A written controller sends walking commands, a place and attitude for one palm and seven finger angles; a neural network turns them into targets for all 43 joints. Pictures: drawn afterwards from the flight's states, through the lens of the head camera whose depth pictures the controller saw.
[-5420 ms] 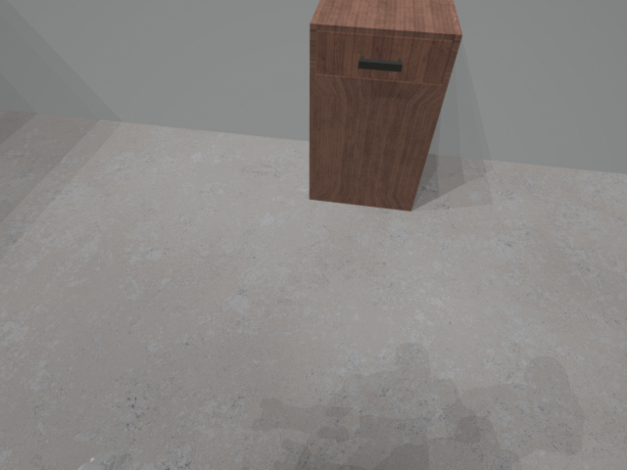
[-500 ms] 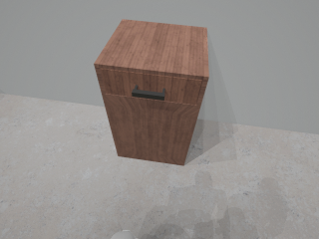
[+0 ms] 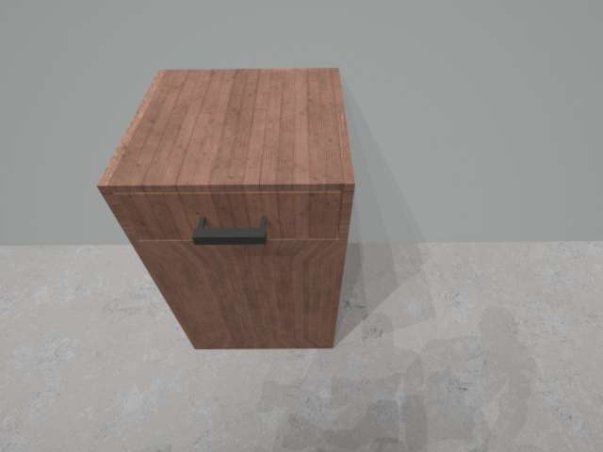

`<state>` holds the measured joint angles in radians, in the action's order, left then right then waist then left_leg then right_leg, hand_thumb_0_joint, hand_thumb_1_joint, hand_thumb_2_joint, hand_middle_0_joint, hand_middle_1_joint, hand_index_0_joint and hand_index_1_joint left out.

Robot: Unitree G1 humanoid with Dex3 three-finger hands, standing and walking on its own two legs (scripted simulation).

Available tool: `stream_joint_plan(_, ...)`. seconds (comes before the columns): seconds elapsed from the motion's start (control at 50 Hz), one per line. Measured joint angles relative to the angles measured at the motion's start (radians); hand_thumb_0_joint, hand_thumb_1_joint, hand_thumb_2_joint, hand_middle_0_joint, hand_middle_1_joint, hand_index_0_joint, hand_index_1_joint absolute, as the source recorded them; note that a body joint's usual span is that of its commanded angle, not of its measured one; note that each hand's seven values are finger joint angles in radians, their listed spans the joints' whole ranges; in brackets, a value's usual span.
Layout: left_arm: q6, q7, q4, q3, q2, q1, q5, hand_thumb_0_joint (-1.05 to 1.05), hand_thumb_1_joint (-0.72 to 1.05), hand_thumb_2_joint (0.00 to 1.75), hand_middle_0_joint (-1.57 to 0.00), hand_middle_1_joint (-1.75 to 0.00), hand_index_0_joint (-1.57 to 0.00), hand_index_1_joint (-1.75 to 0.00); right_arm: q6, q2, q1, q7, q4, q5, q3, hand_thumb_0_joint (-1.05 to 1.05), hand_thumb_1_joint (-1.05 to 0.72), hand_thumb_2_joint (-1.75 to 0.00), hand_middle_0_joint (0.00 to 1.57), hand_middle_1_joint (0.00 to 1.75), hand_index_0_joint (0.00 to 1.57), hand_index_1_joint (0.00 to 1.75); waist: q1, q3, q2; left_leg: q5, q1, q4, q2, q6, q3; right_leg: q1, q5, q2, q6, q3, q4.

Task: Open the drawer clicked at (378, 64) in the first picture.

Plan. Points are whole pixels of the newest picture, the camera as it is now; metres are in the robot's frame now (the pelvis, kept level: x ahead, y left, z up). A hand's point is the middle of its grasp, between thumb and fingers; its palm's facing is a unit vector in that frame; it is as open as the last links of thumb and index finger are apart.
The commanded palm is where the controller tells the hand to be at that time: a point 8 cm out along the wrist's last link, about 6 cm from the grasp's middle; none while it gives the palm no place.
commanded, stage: come to a stop and stand still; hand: left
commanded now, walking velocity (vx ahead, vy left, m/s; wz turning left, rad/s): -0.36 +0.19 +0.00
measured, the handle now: (231, 228) +0.53 +0.15 -0.08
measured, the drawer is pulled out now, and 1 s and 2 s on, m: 0.00 0.00 0.00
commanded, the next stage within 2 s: look again from close up in 0.90 s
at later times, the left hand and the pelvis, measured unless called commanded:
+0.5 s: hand out of the picture +0.04 +0.24 -0.18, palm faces +0.10 -0.96 -0.24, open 7.3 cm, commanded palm none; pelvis -0.01 +0.03 +0.00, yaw +2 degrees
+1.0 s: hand out of the picture -0.03 +0.20 -0.16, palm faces +0.03 -0.98 -0.18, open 7.3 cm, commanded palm none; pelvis -0.02 +0.03 +0.01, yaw +0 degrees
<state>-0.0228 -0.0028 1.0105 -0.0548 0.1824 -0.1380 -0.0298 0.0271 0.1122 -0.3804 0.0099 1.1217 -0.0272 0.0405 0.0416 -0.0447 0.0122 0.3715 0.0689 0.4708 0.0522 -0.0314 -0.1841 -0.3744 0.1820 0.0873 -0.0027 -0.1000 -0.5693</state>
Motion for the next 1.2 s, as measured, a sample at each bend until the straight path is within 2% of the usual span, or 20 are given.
stream_joint_plan(0.04, -0.018, 0.01, 0.007, 0.009, -0.022, 0.016, 0.002, 0.0, 0.91, 0.9, -0.19, -0.3, -0.19, -0.3, -0.01, 0.013, 0.005, 0.003, 0.015, 0.01, -0.001, 0.0, -0.91, -0.89, 0.21, 0.3, 0.2, 0.3, 0.005, -0.015, -0.038, 0.072, 0.036, 0.117, 0.03, 0.0, 0.038, 0.009, 0.008, -0.026, -0.021, -0.021, -0.023)
stream_joint_plan(0.08, -0.023, 0.016, 0.009, 0.024, -0.04, 0.024, 0.007, 0.0, 0.91, 0.89, -0.19, -0.3, -0.19, -0.3, -0.031, 0.021, 0.021, 0.008, 0.016, 0.022, -0.001, 0.01, -0.91, -0.89, 0.2, 0.3, 0.2, 0.3, 0.01, -0.023, -0.053, 0.164, 0.1, 0.259, 0.018, 0.005, 0.094, 0.022, 0.042, -0.033, -0.04, -0.037, -0.029)
stream_joint_plan(0.12, -0.013, 0.027, 0.007, 0.032, -0.055, 0.032, 0.007, 0.0, 0.91, 0.89, -0.19, -0.3, -0.2, -0.3, -0.049, 0.026, 0.045, 0.014, 0.008, 0.028, 0.003, 0.01, -0.91, -0.89, 0.2, 0.3, 0.2, 0.3, 0.002, -0.03, -0.044, 0.199, 0.166, 0.382, -0.007, 0.005, 0.125, 0.04, 0.043, -0.029, -0.049, -0.04, -0.005)
stream_joint_plan(0.2, 0.007, 0.045, -0.014, 0.019, -0.07, 0.043, 0.009, -0.02, 0.93, 0.89, -0.2, -0.3, -0.2, -0.3, -0.08, 0.051, 0.108, 0.013, -0.031, 0.025, 0.018, 0.01, -0.91, -0.89, 0.2, 0.3, 0.2, 0.3, -0.024, -0.043, -0.034, 0.157, 0.294, 0.543, -0.04, -0.008, 0.157, 0.057, 0.011, -0.019, -0.047, -0.045, 0.05)
stream_joint_plan(0.26, 0.022, 0.047, -0.026, 0.013, -0.055, 0.042, 0.002, -0.02, 0.93, 0.89, -0.2, -0.3, -0.2, -0.3, -0.095, 0.077, 0.162, 0.005, -0.071, 0.018, 0.029, 0.0, -0.91, -0.89, 0.2, 0.3, 0.2, 0.3, -0.039, -0.048, -0.03, 0.107, 0.353, 0.582, -0.049, -0.02, 0.168, 0.052, -0.011, -0.012, -0.041, -0.042, 0.074)
stream_joint_plan(0.34, 0.041, 0.046, -0.026, 0.004, -0.019, 0.023, -0.007, -0.01, 0.92, 0.89, -0.2, -0.3, -0.2, -0.3, -0.09, 0.099, 0.215, -0.001, -0.12, 0.016, 0.033, 0.0, -0.91, -0.9, 0.2, 0.3, 0.2, 0.3, -0.053, -0.047, -0.014, 0.085, 0.338, 0.472, -0.042, -0.02, 0.166, 0.043, -0.032, -0.001, -0.028, -0.033, 0.087)
stream_joint_plan(0.42, 0.055, 0.039, -0.02, -0.006, 0.022, -0.011, -0.009, -0.01, 0.91, 0.89, -0.2, -0.3, -0.2, -0.3, -0.068, 0.104, 0.23, -0.005, -0.153, 0.016, 0.023, 0.0, -0.91, -0.9, 0.2, 0.3, 0.2, 0.3, -0.066, -0.029, 0.007, 0.001, 0.233, 0.219, -0.032, -0.007, 0.151, 0.022, -0.035, 0.005, -0.005, -0.026, 0.062)
stream_joint_plan(0.46, 0.066, 0.036, -0.015, -0.007, 0.037, -0.032, -0.001, 0.0, 0.91, 0.89, -0.2, -0.3, -0.2, -0.3, -0.053, 0.105, 0.219, -0.006, -0.164, 0.013, 0.017, 0.0, -0.91, -0.9, 0.2, 0.3, 0.2, 0.3, -0.065, -0.01, 0.005, -0.049, 0.183, 0.096, -0.024, 0.014, 0.154, -0.006, -0.008, 0.002, 0.009, -0.027, 0.013)
stream_joint_plan(0.52, 0.088, 0.033, 0.002, -0.012, 0.059, -0.054, 0.002, 0.0, 0.91, 0.89, -0.2, -0.3, -0.2, -0.3, -0.058, 0.077, 0.203, -0.004, -0.158, 0.003, -0.002, 0.0, -0.91, -0.9, 0.2, 0.3, 0.2, 0.3, -0.071, 0.0, 0.035, -0.065, 0.183, 0.091, -0.04, 0.044, 0.147, -0.045, 0.176, -0.024, 0.01, 0.045, -0.125)
stream_joint_plan(0.58, 0.086, 0.028, 0.02, -0.011, 0.063, -0.087, 0.0, 0.0, 0.91, 0.89, -0.2, -0.3, -0.2, -0.3, -0.063, 0.053, 0.191, 0.003, -0.14, 0.005, -0.021, 0.0, -0.91, -0.89, 0.2, 0.3, 0.2, 0.3, -0.08, 0.011, 0.042, -0.107, 0.159, 0.02, -0.049, 0.055, 0.138, -0.062, 0.204, -0.054, 0.011, 0.095, -0.292)
stream_joint_plan(0.62, 0.078, 0.028, 0.035, -0.004, 0.058, -0.113, 0.001, 0.0, 0.91, 0.89, -0.2, -0.3, -0.2, -0.3, -0.059, 0.041, 0.188, 0.006, -0.127, 0.009, -0.028, 0.0, -0.9, -0.89, 0.2, 0.3, 0.2, 0.3, -0.084, 0.015, 0.043, -0.129, 0.145, -0.021, -0.059, 0.061, 0.128, -0.037, 0.212, -0.057, 0.018, 0.1, -0.314)
stream_joint_plan(0.66, 0.074, 0.029, 0.055, 0.007, 0.046, -0.135, 0.004, 0.0, 0.91, 0.89, -0.19, -0.3, -0.19, -0.3, -0.051, 0.037, 0.187, 0.015, -0.115, 0.013, -0.025, 0.0, -0.92, -0.89, 0.2, 0.3, 0.2, 0.3, -0.082, 0.016, 0.039, -0.143, 0.135, -0.047, -0.068, 0.066, 0.119, 0.016, 0.232, -0.052, 0.025, 0.092, -0.256)
stream_joint_plan(0.7, 0.07, 0.031, 0.075, 0.019, 0.029, -0.15, 0.007, 0.0, 0.91, 0.89, -0.19, -0.3, -0.19, -0.3, -0.042, 0.038, 0.186, 0.015, -0.104, 0.015, -0.023, 0.0, -0.92, -0.89, 0.21, 0.3, 0.2, 0.3, -0.076, 0.016, 0.032, -0.148, 0.131, -0.057, -0.076, 0.069, 0.11, 0.085, 0.232, -0.047, 0.028, 0.083, -0.144)
stream_joint_plan(0.74, 0.059, 0.034, 0.092, 0.03, 0.014, -0.16, 0.011, 0.0, 0.91, 0.89, -0.19, -0.3, -0.19, -0.3, -0.034, 0.038, 0.181, 0.015, -0.09, 0.02, -0.023, 0.0, -0.92, -0.89, 0.21, 0.3, 0.2, 0.3, -0.072, 0.016, 0.031, -0.143, 0.137, -0.045, -0.086, 0.067, 0.1, 0.162, 0.146, -0.042, 0.028, 0.079, 0.015)
stream_joint_plan(0.76, 0.051, 0.037, 0.104, 0.035, 0.004, -0.161, 0.011, 0.0, 0.91, 0.89, -0.19, -0.3, -0.19, -0.3, -0.032, 0.039, 0.18, 0.015, -0.08, 0.024, -0.022, 0.0, -0.92, -0.89, 0.21, 0.3, 0.2, 0.3, -0.072, 0.016, 0.025, -0.136, 0.143, -0.03, -0.086, 0.064, 0.095, 0.19, 0.137, -0.042, 0.018, 0.08, 0.072)
stream_joint_plan(0.8, 0.039, 0.039, 0.125, 0.047, -0.027, -0.157, 0.012, 0.0, 0.91, 0.89, -0.19, -0.3, -0.19, -0.3, -0.031, 0.055, 0.18, 0.02, -0.059, 0.03, -0.014, 0.0, -0.93, -0.89, 0.21, 0.3, 0.2, 0.3, -0.06, 0.01, -0.014, -0.139, 0.135, -0.03, -0.069, 0.062, 0.103, 0.211, 0.123, -0.06, 0.003, 0.072, 0.102)
stream_joint_plan(0.92, 0.023, 0.041, 0.134, 0.062, -0.064, -0.146, 0.017, 0.0, 0.91, 0.89, -0.2, -0.3, -0.2, -0.3, -0.034, 0.057, 0.142, 0.014, -0.003, 0.026, -0.028, 0.0, -0.93, -0.89, 0.2, 0.3, 0.2, 0.3, -0.045, 0.019, -0.023, -0.166, 0.105, -0.075, -0.057, 0.048, 0.111, 0.239, 0.093, -0.075, -0.009, 0.063, 0.141)
stream_joint_plan(1.0, 0.027, 0.047, 0.141, 0.062, -0.056, -0.139, 0.017, 0.01, 0.93, 0.89, -0.2, -0.3, -0.2, -0.3, -0.036, 0.038, 0.11, 0.014, 0.024, 0.024, -0.037, 0.0, -0.92, -0.89, 0.2, 0.3, 0.2, 0.3, -0.041, 0.022, -0.012, -0.174, 0.097, -0.084, -0.046, 0.04, 0.113, 0.248, 0.082, -0.086, -0.017, 0.062, 0.156)
stream_joint_plan(1.08, -0.005, 0.058, 0.103, 0.07, -0.053, -0.151, 0.01, 0.01, 0.93, 0.89, -0.2, -0.3, -0.2, -0.3, -0.033, 0.039, 0.078, 0.0, -0.02, 0.017, -0.04, 0.0, -0.91, -0.89, 0.2, 0.3, 0.2, 0.3, -0.024, 0.009, -0.03, -0.134, 0.176, 0.024, -0.021, 0.035, 0.129, 0.203, 0.09, -0.108, -0.026, 0.047, 0.115)
stream_joint_plan(1.2, -0.002, 0.047, 0.067, 0.071, -0.041, -0.157, 0.014, 0.01, 0.92, 0.89, -0.2, -0.3, -0.2, -0.3, -0.027, 0.039, 0.028, -0.002, -0.056, 0.012, -0.049, 0.0, -0.91, -0.89, 0.2, 0.3, 0.2, 0.3, -0.015, 0.015, -0.044, -0.107, 0.205, 0.076, -0.03, 0.044, 0.13, 0.169, 0.128, -0.096, -0.022, 0.046, 0.046)
